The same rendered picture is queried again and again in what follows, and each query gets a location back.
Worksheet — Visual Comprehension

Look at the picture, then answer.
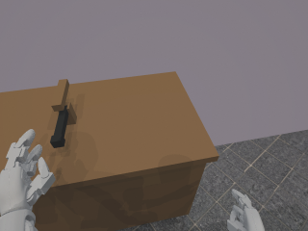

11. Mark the right robot hand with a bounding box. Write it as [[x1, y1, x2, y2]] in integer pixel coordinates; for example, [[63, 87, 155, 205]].
[[227, 189, 265, 231]]

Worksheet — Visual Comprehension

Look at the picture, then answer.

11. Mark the left robot hand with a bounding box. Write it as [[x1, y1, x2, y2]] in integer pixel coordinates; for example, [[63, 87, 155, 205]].
[[0, 129, 56, 217]]

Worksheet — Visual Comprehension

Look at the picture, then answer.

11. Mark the counter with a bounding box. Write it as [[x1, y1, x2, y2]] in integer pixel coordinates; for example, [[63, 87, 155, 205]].
[[0, 71, 219, 231]]

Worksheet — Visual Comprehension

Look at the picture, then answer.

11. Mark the left robot forearm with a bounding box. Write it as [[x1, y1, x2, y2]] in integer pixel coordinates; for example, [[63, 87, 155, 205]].
[[0, 209, 38, 231]]

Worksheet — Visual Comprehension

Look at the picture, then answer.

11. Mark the tap lever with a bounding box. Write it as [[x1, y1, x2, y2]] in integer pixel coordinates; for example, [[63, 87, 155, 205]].
[[50, 105, 69, 148]]

